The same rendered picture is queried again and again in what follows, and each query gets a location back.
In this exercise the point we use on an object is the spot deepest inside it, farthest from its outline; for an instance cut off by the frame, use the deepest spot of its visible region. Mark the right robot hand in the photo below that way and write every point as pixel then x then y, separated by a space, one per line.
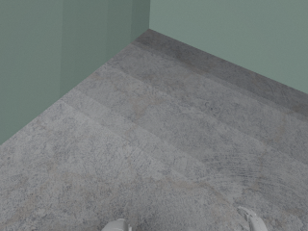
pixel 255 223

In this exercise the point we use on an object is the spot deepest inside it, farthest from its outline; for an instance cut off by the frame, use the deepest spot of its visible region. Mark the robot left thigh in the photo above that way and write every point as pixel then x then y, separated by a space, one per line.
pixel 117 225

